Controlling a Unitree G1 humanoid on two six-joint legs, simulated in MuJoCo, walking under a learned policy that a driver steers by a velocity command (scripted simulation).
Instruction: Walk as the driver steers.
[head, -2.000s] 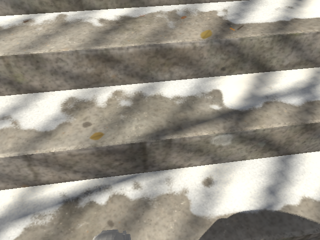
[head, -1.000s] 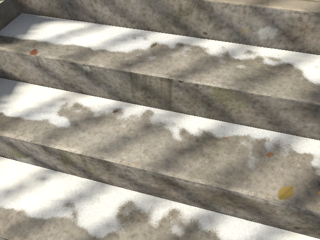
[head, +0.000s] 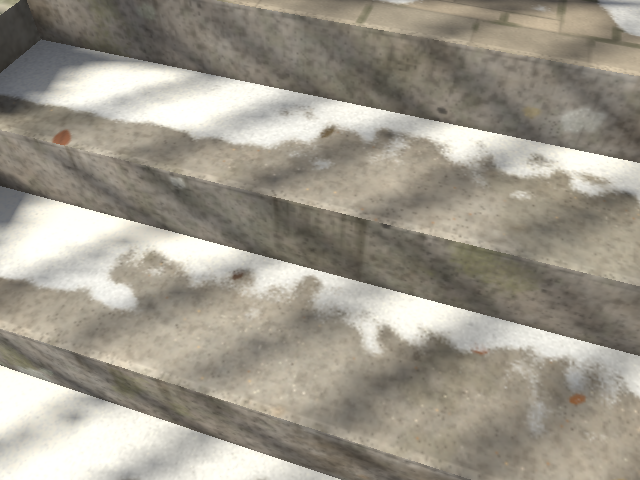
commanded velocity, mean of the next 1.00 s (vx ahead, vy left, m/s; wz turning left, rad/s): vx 0.47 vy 0.00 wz -0.36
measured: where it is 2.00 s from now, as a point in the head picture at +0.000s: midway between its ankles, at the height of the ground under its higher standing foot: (306, 300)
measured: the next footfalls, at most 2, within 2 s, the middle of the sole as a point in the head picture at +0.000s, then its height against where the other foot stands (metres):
left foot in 0.20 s outside the picture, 0.17 m higher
right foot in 0.84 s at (381, 383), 0.17 m higher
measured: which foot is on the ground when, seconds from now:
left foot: up 0.00-0.18, down 0.20-0.88, up 0.90-1.00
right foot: down 0.00-0.22, up 0.24-0.82, down 0.84-1.00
